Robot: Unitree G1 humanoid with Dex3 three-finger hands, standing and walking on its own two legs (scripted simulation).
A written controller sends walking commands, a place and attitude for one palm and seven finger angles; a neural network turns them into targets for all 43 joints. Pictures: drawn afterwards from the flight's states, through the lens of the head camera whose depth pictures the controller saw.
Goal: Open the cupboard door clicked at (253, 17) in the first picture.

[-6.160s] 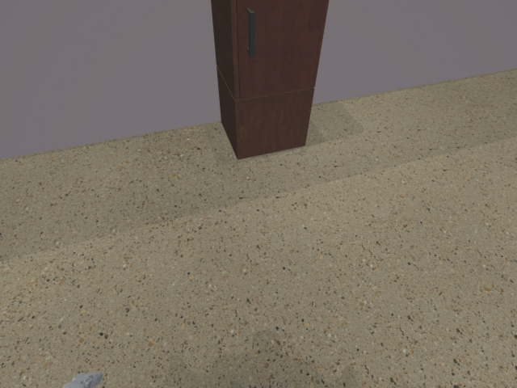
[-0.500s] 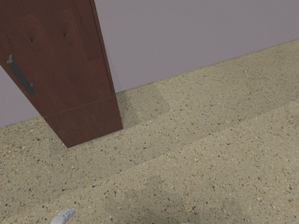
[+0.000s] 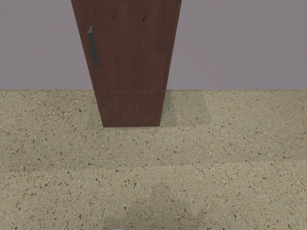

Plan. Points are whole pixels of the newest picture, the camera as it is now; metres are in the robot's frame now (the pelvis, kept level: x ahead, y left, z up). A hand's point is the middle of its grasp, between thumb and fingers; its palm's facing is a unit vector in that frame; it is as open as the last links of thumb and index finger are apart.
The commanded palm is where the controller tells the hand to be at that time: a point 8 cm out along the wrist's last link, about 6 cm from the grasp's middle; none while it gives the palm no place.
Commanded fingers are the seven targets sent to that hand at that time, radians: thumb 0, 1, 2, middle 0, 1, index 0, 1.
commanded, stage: turn to face it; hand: left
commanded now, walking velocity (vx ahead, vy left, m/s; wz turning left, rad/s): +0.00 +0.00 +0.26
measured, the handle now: (94, 47) +0.82 +0.33 -0.03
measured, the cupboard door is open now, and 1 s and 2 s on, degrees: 0 0 0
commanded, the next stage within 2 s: take the last steps up to it in 0.10 s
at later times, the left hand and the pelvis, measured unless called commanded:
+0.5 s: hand out of the picture +0.04 +0.17 -0.15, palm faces +0.14 -0.97 -0.22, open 7.4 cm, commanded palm none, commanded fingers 0.00 0.90 0.90 -0.20 -0.30 -0.20 -0.30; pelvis +0.01 -0.01 +0.01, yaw +7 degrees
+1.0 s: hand out of the picture +0.01 +0.20 -0.17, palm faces +0.25 -0.96 -0.14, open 7.4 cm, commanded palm none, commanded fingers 0.00 0.90 0.90 -0.20 -0.30 -0.20 -0.30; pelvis +0.14 +0.07 +0.00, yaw +8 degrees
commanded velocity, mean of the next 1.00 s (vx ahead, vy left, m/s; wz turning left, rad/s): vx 0.24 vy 0.00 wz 0.08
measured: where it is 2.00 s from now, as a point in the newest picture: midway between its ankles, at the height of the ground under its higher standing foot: (135, 211)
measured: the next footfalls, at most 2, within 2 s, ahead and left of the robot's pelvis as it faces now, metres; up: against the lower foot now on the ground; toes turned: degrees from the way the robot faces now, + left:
right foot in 0.44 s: +0.04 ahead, -0.11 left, +0.00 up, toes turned +1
left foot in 0.90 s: +0.20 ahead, +0.19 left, +0.00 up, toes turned +18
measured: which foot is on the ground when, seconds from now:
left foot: down 0.00-0.44, up 0.46-0.88, down 0.90-1.00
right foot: up 0.00-0.42, down 0.44-0.90, up 0.92-1.00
